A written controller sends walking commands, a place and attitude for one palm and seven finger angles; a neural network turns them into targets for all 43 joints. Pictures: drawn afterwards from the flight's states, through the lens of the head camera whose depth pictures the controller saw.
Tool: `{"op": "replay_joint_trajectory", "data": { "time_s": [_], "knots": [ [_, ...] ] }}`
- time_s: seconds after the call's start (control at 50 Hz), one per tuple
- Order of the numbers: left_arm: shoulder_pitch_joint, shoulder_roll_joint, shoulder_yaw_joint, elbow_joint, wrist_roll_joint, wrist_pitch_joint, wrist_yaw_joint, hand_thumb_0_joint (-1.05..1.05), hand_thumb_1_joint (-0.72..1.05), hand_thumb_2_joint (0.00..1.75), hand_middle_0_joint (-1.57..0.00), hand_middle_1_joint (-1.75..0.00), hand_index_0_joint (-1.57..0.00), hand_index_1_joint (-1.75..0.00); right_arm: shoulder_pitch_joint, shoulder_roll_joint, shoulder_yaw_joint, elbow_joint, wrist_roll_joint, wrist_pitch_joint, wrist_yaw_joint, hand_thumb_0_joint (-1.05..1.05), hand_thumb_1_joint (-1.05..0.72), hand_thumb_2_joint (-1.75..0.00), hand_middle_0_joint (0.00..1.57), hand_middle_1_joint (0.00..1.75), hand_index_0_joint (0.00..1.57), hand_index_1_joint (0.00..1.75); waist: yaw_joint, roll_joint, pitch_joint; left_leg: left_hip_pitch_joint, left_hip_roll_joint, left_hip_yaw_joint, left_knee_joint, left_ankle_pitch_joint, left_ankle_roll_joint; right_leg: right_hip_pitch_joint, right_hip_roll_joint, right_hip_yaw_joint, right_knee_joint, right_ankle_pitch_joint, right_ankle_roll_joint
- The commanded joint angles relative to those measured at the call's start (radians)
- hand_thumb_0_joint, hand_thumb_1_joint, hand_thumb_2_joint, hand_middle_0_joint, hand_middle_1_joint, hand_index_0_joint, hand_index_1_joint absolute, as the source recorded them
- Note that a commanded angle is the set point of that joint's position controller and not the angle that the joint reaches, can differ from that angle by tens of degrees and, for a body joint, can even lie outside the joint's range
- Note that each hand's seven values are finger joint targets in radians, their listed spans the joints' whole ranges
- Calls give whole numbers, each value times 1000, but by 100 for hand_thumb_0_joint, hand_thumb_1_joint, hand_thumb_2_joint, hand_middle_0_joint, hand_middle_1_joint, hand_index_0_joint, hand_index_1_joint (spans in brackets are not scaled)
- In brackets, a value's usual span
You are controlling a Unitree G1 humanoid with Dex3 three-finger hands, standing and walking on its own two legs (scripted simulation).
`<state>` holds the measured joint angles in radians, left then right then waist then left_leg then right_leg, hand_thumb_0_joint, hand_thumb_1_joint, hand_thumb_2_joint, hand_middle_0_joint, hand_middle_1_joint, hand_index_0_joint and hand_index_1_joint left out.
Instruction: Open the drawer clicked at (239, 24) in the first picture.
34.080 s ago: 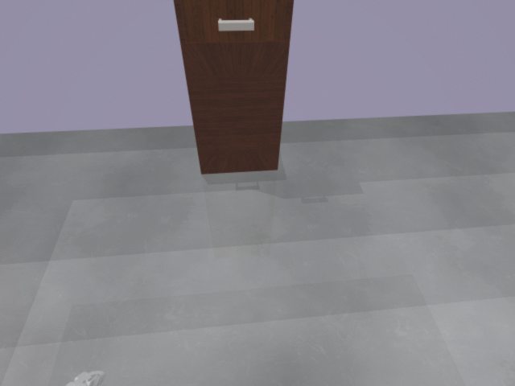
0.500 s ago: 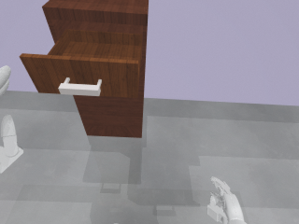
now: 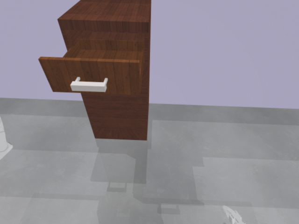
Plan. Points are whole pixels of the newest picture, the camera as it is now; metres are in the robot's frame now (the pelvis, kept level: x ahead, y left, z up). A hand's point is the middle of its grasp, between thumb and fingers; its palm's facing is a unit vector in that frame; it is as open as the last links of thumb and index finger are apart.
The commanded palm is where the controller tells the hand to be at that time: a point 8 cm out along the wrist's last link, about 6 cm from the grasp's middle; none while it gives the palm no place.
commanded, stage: stop stepping back and stand still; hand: left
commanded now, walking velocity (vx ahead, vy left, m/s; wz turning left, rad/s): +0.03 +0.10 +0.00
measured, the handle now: (90, 83) +0.62 +0.27 +0.05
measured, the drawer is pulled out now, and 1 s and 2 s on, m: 0.29 0.29 0.29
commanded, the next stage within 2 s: let the arm hang, fingers relaxed in 0.70 s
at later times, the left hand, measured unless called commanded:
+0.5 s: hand (3, 129) +0.22 +0.27 +0.24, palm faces +0.47 -0.76 -0.46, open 7.4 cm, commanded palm +0.15 +0.30 +0.24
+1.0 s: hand (57, 217) +0.17 +0.26 -0.08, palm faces +0.00 -0.92 -0.39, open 7.4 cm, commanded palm none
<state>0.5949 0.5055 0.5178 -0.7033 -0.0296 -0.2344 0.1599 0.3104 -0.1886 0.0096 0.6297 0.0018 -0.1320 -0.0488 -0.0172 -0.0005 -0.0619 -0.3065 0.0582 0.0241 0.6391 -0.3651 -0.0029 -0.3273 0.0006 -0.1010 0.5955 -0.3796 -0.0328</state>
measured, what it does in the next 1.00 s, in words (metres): steps on the spot: left foot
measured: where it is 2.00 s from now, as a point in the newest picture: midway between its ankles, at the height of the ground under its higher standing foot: outside the picture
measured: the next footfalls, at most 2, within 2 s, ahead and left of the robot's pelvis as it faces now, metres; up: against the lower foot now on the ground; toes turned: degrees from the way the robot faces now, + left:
left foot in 0.30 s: +0.07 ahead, +0.15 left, +0.00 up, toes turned +3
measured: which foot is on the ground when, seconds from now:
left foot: down 0.00-0.00, up 0.02-0.28, down 0.30-1.00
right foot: down 0.00-1.00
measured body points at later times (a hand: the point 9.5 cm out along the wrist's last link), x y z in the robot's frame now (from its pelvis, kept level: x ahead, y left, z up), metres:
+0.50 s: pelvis +0.02 +0.02 +0.01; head +0.03 +0.03 +0.46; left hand +0.19 +0.30 +0.26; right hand +0.20 -0.21 -0.06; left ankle +0.03 +0.14 -0.73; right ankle +0.03 -0.09 -0.73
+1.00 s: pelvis +0.00 +0.04 +0.00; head +0.01 +0.01 +0.45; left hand +0.17 +0.31 -0.05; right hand +0.15 -0.23 -0.12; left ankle +0.03 +0.14 -0.73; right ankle +0.03 -0.09 -0.73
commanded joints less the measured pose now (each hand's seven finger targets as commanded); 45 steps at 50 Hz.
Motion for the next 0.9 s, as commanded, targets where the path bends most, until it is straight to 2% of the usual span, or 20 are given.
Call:
{"op": "replay_joint_trajectory", "data": {
  "time_s": [0.0, 0.02, 0.04, 0.06, 0.1, 0.16, 0.22, 0.24, 0.28, 0.3, 0.36, 0.42, 0.44, 0.5, 0.6, 0.76, 0.78, 0.8, 0.86, 0.88],
  "knots": [
    [-179, 113, 102, 110, -16, -42, -2, 0, 90, 90, -20, -30, -20, -30, -194, -173, -80, -126, -3, -7, -11, 0, -90, -90, 20, 30, 20, 30, -3, -188, 95, -427, -33, -61, 548, -84, 16, 178, -391, 617, -437, 0, -144],
    [-235, 110, 92, 65, -9, -58, -4, 0, 90, 90, -20, -30, -20, -30, -189, -158, -82, -117, 5, -10, -2, 0, -90, -90, 20, 30, 20, 30, -15, -154, 4, -376, -12, -79, 547, -56, 16, 169, -381, 570, -413, -63, -144],
    [-180, 83, 77, 96, -8, -56, -10, 0, 90, 90, -20, -30, -20, -30, -160, -149, -81, -113, 8, -4, 1, 0, -90, -90, 20, 30, 20, 30, -21, -121, -7, -308, 0, -77, 531, -13, 14, 82, -337, 489, -410, -180, -138],
    [-155, 52, 43, 68, -14, -54, -23, 0, 90, 90, -20, -30, -20, -30, -169, -150, -81, -127, 7, 11, 5, 0, -90, -90, 20, 30, 20, 30, -15, -132, 32, -273, 4, -63, 506, 47, 10, 11, -305, 408, -420, -170, -127],
    [-132, 71, 42, -2, -19, -61, -25, 0, 90, 90, -20, -30, -20, -30, -214, -139, -70, -141, 7, 19, 1, 0, -90, -90, 20, 30, 20, 30, -12, -153, 31, -196, 4, -17, 346, 87, 8, -27, -268, 270, -416, -87, -107],
    [-125, 59, 5, -130, -4, -67, -8, 0, 90, 90, -20, -30, -20, -30, -233, -126, -60, -162, -2, -13, -13, 0, -90, -90, 20, 30, 20, 30, 9, -160, 26, -52, -18, 43, 65, 47, 29, -16, -249, 223, -404, -70, -96],
    [-88, 82, 26, -233, -3, -66, 21, 0, 90, 90, -20, -30, -20, -30, -201, -123, -55, -161, -15, -32, -25, 0, -90, -90, 20, 30, 20, 30, 8, -20, -14, 107, -45, 46, -170, 102, 35, 15, -202, 198, -341, -71, -58],
    [-88, 86, 30, -259, -5, -69, 26, 0, 90, 90, -20, -30, -20, -30, -191, -132, -58, -168, -17, -34, -27, 0, -90, -90, 20, 30, 20, 30, 7, 46, -14, 126, -17, 1, -228, 96, 41, 24, -172, 192, -277, -33, -33],
    [-87, 83, 50, -260, -7, -71, 33, 0, 90, 90, -20, -30, -20, -30, -194, -157, -64, -182, -10, -30, -24, 0, -90, -90, 20, 30, 20, 30, 24, 192, -14, 87, 124, -191, -302, 147, 90, 47, -55, 116, -110, 92, 26],
    [-83, 92, 59, -247, -10, -65, 35, 0, 90, 90, -20, -30, -20, -30, -191, -163, -67, -190, -1, -28, -19, 0, -90, -90, 20, 30, 20, 30, 27, 198, -38, 77, 164, -225, -300, 239, 95, 81, -30, 73, -45, 158, 40],
    [-58, 93, 93, -167, -15, -55, 28, 0, 90, 90, -20, -30, -20, -30, -179, -130, -52, -177, 11, -27, -14, 0, -90, -90, 20, 30, 20, 30, 16, 208, -32, -9, 91, -91, -273, 281, 48, 177, -22, 62, -85, 236, 37],
    [-75, 66, 65, -114, -21, -50, 16, 0, 90, 90, -20, -30, -20, -30, -184, -136, -55, -170, 17, -32, -5, 0, -90, -90, 20, 30, 20, 30, 5, 59, -38, 11, 46, -45, -201, 344, 19, 212, -53, 104, -151, 399, 30],
    [-61, 50, 49, -87, -22, -45, 12, 0, 90, 90, -20, -30, -20, -30, -182, -138, -55, -169, 18, -31, 0, 0, -90, -90, 20, 30, 20, 30, 1, 51, -40, 27, 39, -34, -187, 357, 13, 204, -63, 114, -163, 428, 26],
    [-36, 57, 44, -98, -27, -33, 6, 0, 90, 90, -20, -30, -20, -30, -194, -138, -54, -174, 15, -24, 5, 0, -90, -90, 20, 30, 20, 30, 3, 14, -53, 57, 29, -23, -184, 369, 9, 202, -70, 120, -186, 461, 25],
    [-40, 100, 68, -203, -28, -33, 7, 0, 90, 90, -20, -30, -20, -30, -215, -135, -44, -189, 7, -13, 3, 0, -90, -90, 20, 30, 20, 30, 12, 65, -54, 44, 24, -37, -234, 323, 9, 212, -50, 101, -193, 372, 32],
    [-3, 78, 68, -182, -31, -39, 14, 0, 90, 90, -20, -30, -20, -30, -199, -126, -41, -186, 7, -17, -2, 0, -90, -90, 20, 30, 20, 30, 12, 89, -60, 49, 26, -33, -253, 320, 4, 228, -39, 88, -195, 378, 38],
    [-81, -120, -436, 720, 58, 104, -127, 0, 90, 90, -20, -30, -20, -30, -256, -321, -97, 62, 33, -95, 67, 0, -90, -90, 20, 30, 20, 30, -41, 92, 73, -29, 44, -52, -100, 397, 8, 31, -119, 50, -38, 407, 18],
    [-84, -135, -400, 779, 75, 185, -147, 0, 90, 90, -20, -30, -20, -30, -170, -274, -113, 113, 2, -48, 67, 0, -90, -90, 20, 30, 20, 30, -15, 97, -34, 57, 64, -35, -128, 527, -3, 24, -107, 106, -74, 385, 16],
    [-170, -141, -411, 839, 72, 222, -154, 0, 90, 90, -20, -30, -20, -30, -154, -256, -81, 91, -3, 27, 60, 0, -90, -90, 20, 30, 20, 30, 1, 30, -31, -50, 113, -127, -183, 459, 68, 59, -56, 69, 10, 187, 20],
    [-191, -128, -412, 892, 72, 222, -156, 0, 90, 90, -20, -30, -20, -30, -167, -252, -70, 90, -7, 43, 59, 0, -90, -90, 20, 30, 20, 30, 13, -68, -26, -74, 111, -138, -183, 416, 77, 92, -55, 80, -2, 191, 18]
  ]
}}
